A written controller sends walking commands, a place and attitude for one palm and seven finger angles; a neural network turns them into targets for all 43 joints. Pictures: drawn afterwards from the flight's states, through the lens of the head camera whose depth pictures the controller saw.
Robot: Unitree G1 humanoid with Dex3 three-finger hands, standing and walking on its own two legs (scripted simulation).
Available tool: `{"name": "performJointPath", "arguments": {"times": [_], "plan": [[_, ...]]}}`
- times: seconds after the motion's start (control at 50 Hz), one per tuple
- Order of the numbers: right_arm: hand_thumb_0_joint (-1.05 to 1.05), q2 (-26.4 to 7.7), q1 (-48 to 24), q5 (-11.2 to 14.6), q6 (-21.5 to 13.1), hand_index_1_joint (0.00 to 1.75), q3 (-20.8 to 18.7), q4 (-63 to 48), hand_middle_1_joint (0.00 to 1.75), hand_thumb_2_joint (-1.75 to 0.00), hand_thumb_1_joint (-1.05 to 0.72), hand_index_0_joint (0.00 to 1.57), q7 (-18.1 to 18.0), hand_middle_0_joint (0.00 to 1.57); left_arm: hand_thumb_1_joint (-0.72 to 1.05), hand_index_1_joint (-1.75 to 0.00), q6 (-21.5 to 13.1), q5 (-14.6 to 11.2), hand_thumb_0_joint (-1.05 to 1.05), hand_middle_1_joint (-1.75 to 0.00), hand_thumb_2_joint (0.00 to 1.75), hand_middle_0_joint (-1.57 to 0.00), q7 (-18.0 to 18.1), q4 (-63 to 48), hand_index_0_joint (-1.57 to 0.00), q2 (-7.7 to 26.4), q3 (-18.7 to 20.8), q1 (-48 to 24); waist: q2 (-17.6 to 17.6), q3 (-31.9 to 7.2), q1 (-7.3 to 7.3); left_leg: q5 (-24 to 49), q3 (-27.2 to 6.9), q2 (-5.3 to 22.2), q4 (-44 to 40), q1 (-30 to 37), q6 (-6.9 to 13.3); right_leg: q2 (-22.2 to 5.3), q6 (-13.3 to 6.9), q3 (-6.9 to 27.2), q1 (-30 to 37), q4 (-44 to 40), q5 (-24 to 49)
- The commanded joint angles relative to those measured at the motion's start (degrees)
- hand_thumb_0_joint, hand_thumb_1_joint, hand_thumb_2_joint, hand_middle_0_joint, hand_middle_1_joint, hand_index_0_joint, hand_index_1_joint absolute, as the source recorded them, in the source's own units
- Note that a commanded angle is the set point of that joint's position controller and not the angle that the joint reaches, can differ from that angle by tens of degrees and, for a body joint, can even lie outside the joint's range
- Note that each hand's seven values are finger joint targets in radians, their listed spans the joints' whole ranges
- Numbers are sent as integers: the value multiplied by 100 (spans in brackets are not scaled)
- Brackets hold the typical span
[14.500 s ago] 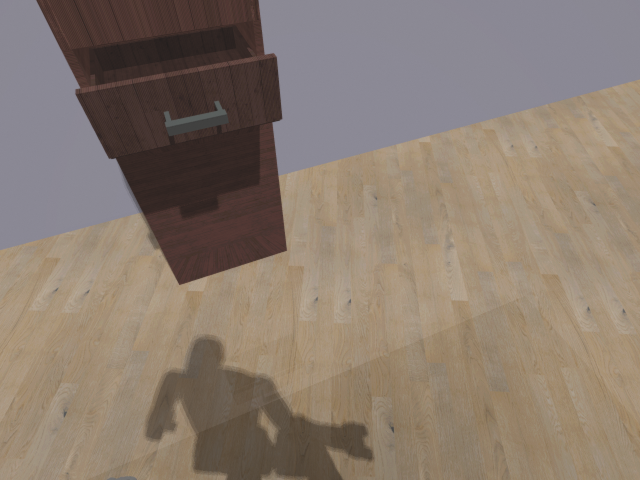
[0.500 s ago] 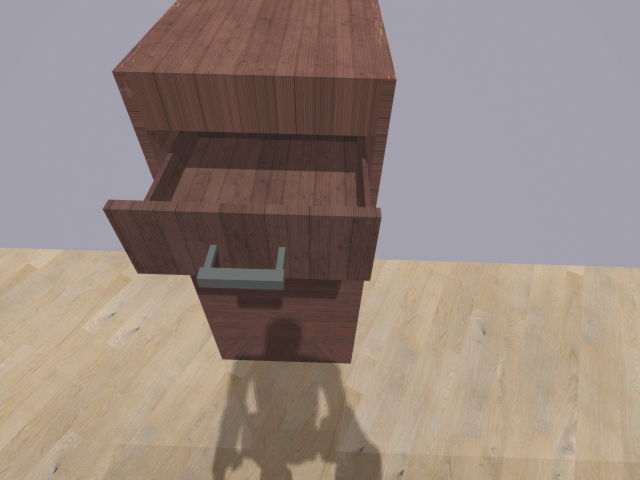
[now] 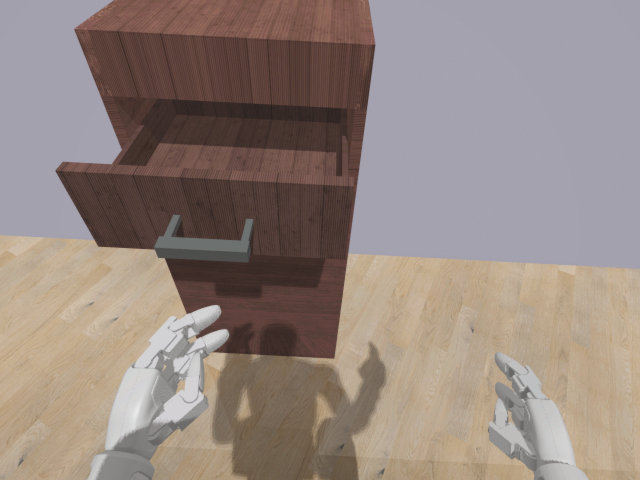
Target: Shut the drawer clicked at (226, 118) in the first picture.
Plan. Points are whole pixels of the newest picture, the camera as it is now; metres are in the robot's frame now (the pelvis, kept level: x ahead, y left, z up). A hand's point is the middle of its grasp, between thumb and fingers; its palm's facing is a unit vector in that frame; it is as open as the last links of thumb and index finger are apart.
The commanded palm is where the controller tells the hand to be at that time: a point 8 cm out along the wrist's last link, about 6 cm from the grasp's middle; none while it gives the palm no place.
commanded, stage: raise the hand and make a fist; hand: left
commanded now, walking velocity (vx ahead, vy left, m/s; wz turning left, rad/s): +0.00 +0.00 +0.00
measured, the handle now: (207, 237) +0.41 +0.17 +0.09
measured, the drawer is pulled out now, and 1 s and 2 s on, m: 0.20 0.20 0.20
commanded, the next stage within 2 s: bring the fist close to the handle in 1.54 s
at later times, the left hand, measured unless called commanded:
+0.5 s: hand (167, 370) +0.22 +0.17 +0.09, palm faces +0.01 -1.00 -0.05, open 3.8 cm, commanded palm +0.17 +0.22 +0.10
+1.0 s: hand (162, 333) +0.22 +0.16 +0.16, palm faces -0.02 -1.00 -0.05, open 3.2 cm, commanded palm +0.19 +0.21 +0.17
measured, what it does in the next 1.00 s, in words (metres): stands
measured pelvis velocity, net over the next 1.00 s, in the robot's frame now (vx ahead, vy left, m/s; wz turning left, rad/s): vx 0.04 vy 0.02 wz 0.03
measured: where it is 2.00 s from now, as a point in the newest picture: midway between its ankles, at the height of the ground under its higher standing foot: outside the picture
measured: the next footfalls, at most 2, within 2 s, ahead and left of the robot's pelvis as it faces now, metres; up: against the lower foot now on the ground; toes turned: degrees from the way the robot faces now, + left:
none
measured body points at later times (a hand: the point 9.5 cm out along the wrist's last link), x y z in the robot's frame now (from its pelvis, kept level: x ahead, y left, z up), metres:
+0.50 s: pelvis +0.03 -0.01 +0.01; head +0.06 -0.03 +0.46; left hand +0.21 +0.22 +0.10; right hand +0.19 -0.24 -0.08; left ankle +0.02 +0.11 -0.68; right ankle +0.04 -0.10 -0.68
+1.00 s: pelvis +0.04 +0.02 +0.02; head +0.02 +0.01 +0.47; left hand +0.22 +0.21 +0.17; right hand +0.26 -0.16 -0.02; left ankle +0.02 +0.11 -0.68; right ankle +0.04 -0.10 -0.68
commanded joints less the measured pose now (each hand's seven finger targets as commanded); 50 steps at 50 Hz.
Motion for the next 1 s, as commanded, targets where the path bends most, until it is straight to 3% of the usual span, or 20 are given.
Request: {"name": "performJointPath", "arguments": {"times": [0.0,0.06,0.08,0.12,0.16,0.18,0.24,0.28,0.32,0.38,0.44,0.48,0.54,0.66,0.68,0.76,0.78,0.84,0.88,0.98], "plan": [[0,-423,-524,71,163,30,-128,-1440,30,-90,-90,20,-157,20,90,-71,163,-328,0,-71,90,-58,134,-1883,-58,948,939,947,349,-403,518,484,-42,-161,-515,-570,-17,-7,-68,378,655,-986,26],[0,-285,-50,13,189,30,-109,-1280,30,-90,-90,20,-225,20,90,-78,-282,-267,0,-78,90,-64,406,-2864,-64,1016,947,356,721,-717,162,1055,-211,-7,-151,-272,43,32,3,419,458,-833,1009],[0,-339,63,-29,173,30,-68,-1211,30,-90,-90,20,-237,20,90,-80,-484,-261,0,-80,90,-66,356,-3187,-66,1130,862,-100,574,-671,-61,1058,-302,13,20,-316,63,55,50,504,295,-795,1088],[0,-351,60,-8,36,30,-5,-1027,30,-90,-90,20,-264,20,90,-84,-748,-302,0,-84,90,-70,72,-2933,-70,951,523,-245,560,-528,-284,849,-346,59,228,-379,80,15,119,562,23,-904,839],[0,-449,25,47,-116,30,54,-885,30,-90,-90,20,-310,20,90,-88,-770,-433,0,-88,90,-74,-304,-2643,-74,1034,483,-379,528,-455,-357,619,-370,70,276,-466,89,-31,157,642,11,-1111,429],[0,-479,-19,62,-141,30,94,-857,30,-90,-90,20,-341,20,90,-91,-590,-507,0,-91,90,-76,-506,-2348,-76,1027,425,-295,273,-351,-367,598,-394,68,315,-543,110,-62,213,782,123,-1246,378],[0,-517,-56,166,-144,30,99,-876,30,-90,-90,20,-442,20,90,-97,167,-604,0,-97,90,-82,-790,-2023,-82,1281,746,-88,50,-699,-154,567,-347,50,53,-498,107,-262,338,952,748,-1653,170],[0,-464,-221,178,-91,30,96,-847,30,-90,-90,20,-486,20,90,-101,679,-698,0,-101,90,-86,-715,-1698,-86,1573,1322,254,-334,-839,93,756,-386,46,-102,-493,86,-344,449,1012,1237,-1727,512],[0,-341,-264,168,-56,30,103,-890,30,-90,-90,20,-497,20,90,-106,899,-795,0,-106,90,-90,-579,-1991,-90,1430,1507,508,-275,-1062,282,1034,-376,29,-368,-286,49,-405,444,864,1635,-1679,1178],[0,-272,-369,135,-103,30,128,-832,30,-90,-90,20,-479,20,90,-112,859,-813,0,-112,90,-96,-329,-2175,-96,1351,1561,709,-445,-813,366,1362,-436,57,-618,-79,29,-340,447,635,1755,-1574,1941],[0,-257,-231,124,-236,30,109,-837,30,-90,-90,20,-389,20,90,-119,642,-732,0,-119,90,-102,-260,-2549,-102,1011,1171,1037,-63,-649,332,1597,-366,47,-882,260,37,-218,336,259,1564,-1468,2220],[0,-318,-260,104,-327,30,118,-842,30,-90,-90,20,-354,20,90,-123,561,-662,0,-123,90,-106,-221,-2687,-106,968,950,938,-169,-427,277,1589,-389,58,-920,358,67,-158,311,211,1407,-1494,1968],[0,-345,-110,127,-442,30,89,-887,30,-90,-90,20,-324,20,90,-130,519,-564,0,-130,90,-112,-147,-3099,-112,851,696,978,239,-503,235,1550,-331,63,-1088,672,83,-47,174,-65,1212,-1473,1505],[0,-371,-56,120,-483,30,133,-932,30,-90,-90,20,-278,20,90,-143,663,-261,0,-143,90,-124,350,-3842,-124,795,358,708,554,-483,189,1512,-467,155,-1304,1004,58,45,81,-346,1058,-1358,1157],[0,-387,-91,102,-441,30,133,-917,30,-90,-90,20,-277,20,90,-145,744,-176,0,-145,90,-126,442,-3821,-126,936,452,733,279,-447,200,1568,-486,176,-1315,992,81,59,83,-335,1109,-1385,1214],[0,-352,-100,138,-337,30,210,-1019,30,-90,-90,20,-266,20,90,-153,1125,-121,0,-153,90,-134,502,-3977,-134,742,240,705,526,-360,241,1754,-510,222,-1470,1188,23,61,62,-405,1214,-1426,1340],[0,-362,-158,124,-295,30,242,-1016,30,-90,-90,20,-257,20,90,-156,1263,-81,0,-156,90,-136,510,-3968,-136,768,206,685,287,-314,240,1821,-539,235,-1498,1182,47,71,68,-398,1288,-1456,1424],[0,-334,-183,156,-233,30,330,-1077,30,-90,-90,20,-256,20,90,-160,1624,-95,0,-160,90,-140,473,-4173,-140,632,24,415,530,-116,253,1778,-558,260,-1666,1284,-1,65,61,-434,1340,-1545,1374],[0,-356,-241,144,-210,30,359,-1065,30,-90,-90,20,-268,20,90,-160,1832,-66,0,-160,90,-140,519,-4225,-140,766,104,256,295,-47,248,1704,-590,274,-1717,1306,19,78,65,-424,1400,-1627,1340],[0,-317,-325,161,-190,30,447,-1049,30,-90,-90,20,-239,20,90,-160,2195,-61,0,-160,90,-140,591,-4532,-140,741,110,105,449,-79,320,1855,-609,296,-1900,1537,-41,68,42,-458,1598,-1730,1408]]}}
